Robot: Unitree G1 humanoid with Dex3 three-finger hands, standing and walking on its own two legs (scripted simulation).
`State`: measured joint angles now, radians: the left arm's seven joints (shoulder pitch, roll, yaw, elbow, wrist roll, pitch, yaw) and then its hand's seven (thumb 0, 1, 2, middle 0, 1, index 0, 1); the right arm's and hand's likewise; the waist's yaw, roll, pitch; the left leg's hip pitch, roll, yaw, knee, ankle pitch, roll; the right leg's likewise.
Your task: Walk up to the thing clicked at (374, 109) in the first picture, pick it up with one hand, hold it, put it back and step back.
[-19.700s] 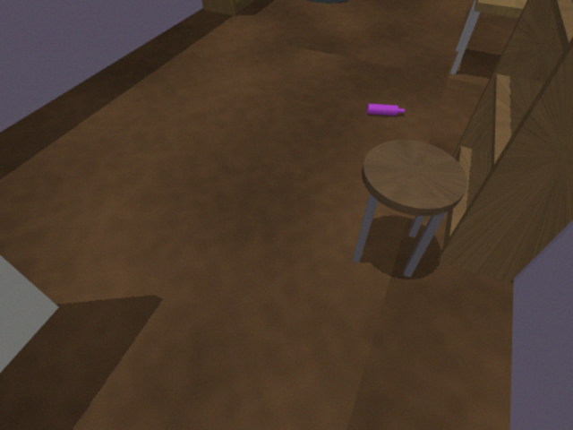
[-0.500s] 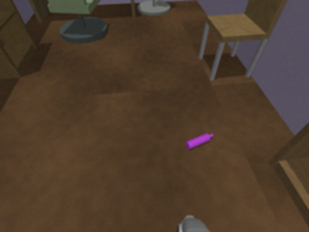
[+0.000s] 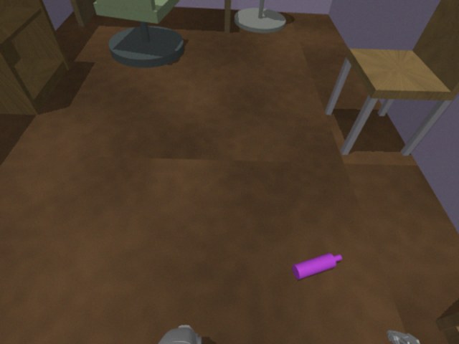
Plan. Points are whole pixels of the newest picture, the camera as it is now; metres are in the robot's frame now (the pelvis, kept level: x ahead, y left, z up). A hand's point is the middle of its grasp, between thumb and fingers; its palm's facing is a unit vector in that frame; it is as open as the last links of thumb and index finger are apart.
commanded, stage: walk up
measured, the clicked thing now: (318, 264) +0.55 -0.40 -0.72
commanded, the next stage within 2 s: none
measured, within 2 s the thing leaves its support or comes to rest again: neither
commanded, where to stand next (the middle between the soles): +0.64 +0.00 m, yaw -2 degrees
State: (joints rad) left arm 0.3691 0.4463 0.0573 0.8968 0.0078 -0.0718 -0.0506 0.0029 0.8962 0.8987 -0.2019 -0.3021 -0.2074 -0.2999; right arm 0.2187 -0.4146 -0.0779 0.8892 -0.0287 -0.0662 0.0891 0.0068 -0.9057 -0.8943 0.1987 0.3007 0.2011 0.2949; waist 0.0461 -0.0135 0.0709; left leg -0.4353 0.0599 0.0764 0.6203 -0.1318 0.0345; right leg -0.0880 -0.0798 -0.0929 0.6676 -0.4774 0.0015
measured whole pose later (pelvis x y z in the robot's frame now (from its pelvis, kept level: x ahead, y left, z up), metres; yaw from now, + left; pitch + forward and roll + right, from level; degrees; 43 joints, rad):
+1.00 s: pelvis +0.39 +0.06 +0.02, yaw -22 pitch -2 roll -1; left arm 0.38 0.47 0.05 0.89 0.00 -0.01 -0.01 0.01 0.90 0.90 -0.20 -0.30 -0.21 -0.30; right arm 0.17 -0.39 -0.06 0.73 -0.02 -0.04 0.08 0.00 -0.91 -0.89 0.20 0.30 0.20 0.29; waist 0.02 -0.02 0.08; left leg -0.29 0.03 0.10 0.55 -0.24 0.04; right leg -0.47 -0.02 0.05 1.05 -0.36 -0.02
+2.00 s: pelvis +0.63 +0.12 -0.03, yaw -68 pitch -1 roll -1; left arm 0.25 0.46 0.11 0.72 0.04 0.05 -0.09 0.00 0.90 0.90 -0.20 -0.30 -0.20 -0.30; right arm 0.27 -0.55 -0.10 0.76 -0.01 -0.02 -0.05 0.00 -0.90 -0.89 0.20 0.30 0.21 0.30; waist 0.00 0.03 0.14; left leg -0.56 0.29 0.10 0.97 -0.46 0.00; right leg -0.44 -0.01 0.00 0.91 -0.46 0.01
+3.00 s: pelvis +0.60 +0.08 +0.00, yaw -57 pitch -2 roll +1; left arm 0.07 0.45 0.07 0.78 0.02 0.05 -0.04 0.00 0.90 0.90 -0.20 -0.30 -0.21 -0.30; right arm 0.28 -0.43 -0.06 0.77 -0.02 -0.01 0.00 0.00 -0.91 -0.89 0.20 0.30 0.20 0.29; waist -0.02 -0.10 0.12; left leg -0.39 -0.01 0.00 0.72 -0.29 0.02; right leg -0.46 -0.07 -0.03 1.07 -0.53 0.00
